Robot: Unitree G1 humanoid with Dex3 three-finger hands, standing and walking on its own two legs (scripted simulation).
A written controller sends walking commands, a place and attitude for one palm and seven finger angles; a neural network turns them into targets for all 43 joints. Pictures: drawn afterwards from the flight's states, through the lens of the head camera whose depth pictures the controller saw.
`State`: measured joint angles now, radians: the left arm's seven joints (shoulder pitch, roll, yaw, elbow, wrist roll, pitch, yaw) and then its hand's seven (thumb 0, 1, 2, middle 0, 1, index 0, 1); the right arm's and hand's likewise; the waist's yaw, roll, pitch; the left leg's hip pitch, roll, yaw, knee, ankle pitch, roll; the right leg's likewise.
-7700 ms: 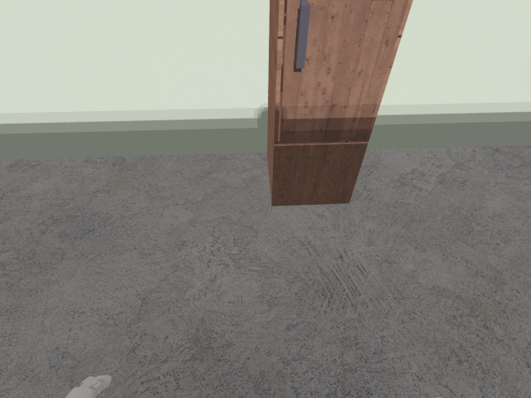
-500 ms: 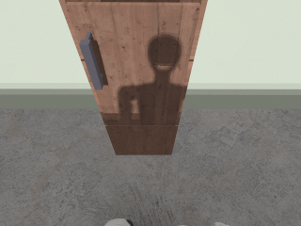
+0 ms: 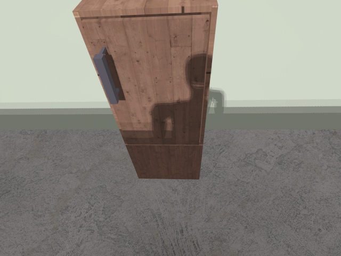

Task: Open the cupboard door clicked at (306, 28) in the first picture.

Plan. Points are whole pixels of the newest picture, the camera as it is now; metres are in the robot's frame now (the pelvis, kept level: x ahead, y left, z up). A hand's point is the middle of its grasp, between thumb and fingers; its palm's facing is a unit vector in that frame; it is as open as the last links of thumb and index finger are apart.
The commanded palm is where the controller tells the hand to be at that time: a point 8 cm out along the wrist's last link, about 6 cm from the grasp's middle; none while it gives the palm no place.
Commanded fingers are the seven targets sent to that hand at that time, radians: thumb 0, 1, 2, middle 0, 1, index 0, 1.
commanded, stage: come to a stop and stand still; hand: left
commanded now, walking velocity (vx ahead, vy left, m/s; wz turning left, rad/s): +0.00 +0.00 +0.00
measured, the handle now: (109, 76) +0.61 +0.26 +0.07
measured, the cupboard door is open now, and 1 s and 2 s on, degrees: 0 0 0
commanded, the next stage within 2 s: look again from close up in 0.60 s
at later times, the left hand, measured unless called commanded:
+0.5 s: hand out of the picture -0.02 +0.22 -0.19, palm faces +0.03 -0.99 -0.15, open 7.4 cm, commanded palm none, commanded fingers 0.00 0.90 0.90 -0.20 -0.30 -0.20 -0.30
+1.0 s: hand out of the picture +0.04 +0.26 -0.18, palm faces +0.01 -0.97 -0.25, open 7.4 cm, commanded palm none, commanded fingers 0.00 0.90 0.90 -0.20 -0.30 -0.20 -0.30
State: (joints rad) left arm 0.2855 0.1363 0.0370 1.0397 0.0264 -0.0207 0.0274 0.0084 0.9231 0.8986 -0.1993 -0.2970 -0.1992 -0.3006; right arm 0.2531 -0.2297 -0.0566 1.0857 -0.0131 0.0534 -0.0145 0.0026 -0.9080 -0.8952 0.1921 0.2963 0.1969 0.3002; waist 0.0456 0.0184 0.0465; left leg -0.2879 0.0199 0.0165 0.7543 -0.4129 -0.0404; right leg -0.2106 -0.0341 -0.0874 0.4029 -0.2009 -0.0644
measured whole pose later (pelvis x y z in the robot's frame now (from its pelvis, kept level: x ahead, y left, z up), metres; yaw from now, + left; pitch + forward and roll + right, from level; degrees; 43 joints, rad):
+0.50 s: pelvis -0.01 +0.06 -0.01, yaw -1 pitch -1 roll +0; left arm 0.28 0.14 0.01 1.15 0.01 0.00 0.02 0.00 0.91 0.90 -0.19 -0.30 -0.19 -0.30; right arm 0.29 -0.13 0.00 1.13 -0.01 -0.01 -0.03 0.00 -0.92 -0.89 0.20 0.30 0.20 0.30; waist 0.02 -0.03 0.02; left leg -0.14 0.01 0.05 0.39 -0.23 0.00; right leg -0.21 -0.06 -0.05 0.40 -0.17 0.02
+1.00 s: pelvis -0.01 +0.06 -0.02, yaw -1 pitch -2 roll +0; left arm 0.27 0.23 0.02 1.02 0.02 -0.01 0.02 0.01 0.91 0.90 -0.20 -0.30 -0.20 -0.30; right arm 0.26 -0.24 -0.04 1.02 -0.01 -0.02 -0.03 0.00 -0.90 -0.89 0.20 0.30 0.20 0.30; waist -0.01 0.00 -0.02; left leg -0.19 0.03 0.04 0.56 -0.33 0.00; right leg -0.25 -0.05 -0.06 0.55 -0.26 0.02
